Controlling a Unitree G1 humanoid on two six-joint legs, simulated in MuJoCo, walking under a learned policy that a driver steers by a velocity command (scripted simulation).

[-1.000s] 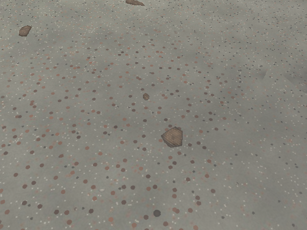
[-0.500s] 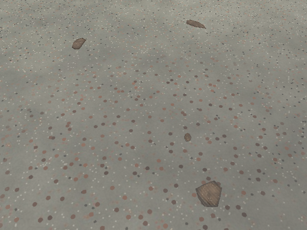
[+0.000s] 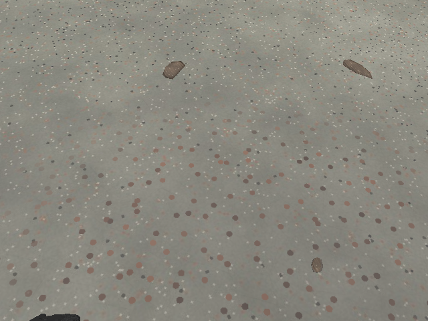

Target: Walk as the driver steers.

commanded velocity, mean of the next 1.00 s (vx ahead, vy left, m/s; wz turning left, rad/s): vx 0.10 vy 0.00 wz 0.09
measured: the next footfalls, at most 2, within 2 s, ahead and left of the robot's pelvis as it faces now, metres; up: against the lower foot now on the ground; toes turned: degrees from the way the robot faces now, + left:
right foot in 0.18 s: +0.30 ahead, -0.13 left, +0.00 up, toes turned +11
left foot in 0.56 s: +0.20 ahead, +0.12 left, +0.00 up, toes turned +13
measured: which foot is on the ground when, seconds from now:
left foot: down 0.00-0.18, up 0.20-0.54, down 0.56-0.86, up 0.88-1.00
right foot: up 0.00-0.16, down 0.18-0.60, up 0.62-0.84, down 0.86-1.00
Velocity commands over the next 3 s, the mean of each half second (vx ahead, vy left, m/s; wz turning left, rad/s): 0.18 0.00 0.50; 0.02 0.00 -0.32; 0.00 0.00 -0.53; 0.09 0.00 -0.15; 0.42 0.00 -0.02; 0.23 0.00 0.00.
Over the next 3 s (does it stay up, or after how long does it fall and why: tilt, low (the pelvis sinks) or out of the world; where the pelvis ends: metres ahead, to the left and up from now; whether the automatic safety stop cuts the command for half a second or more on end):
stays up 0.62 -0.15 -0.01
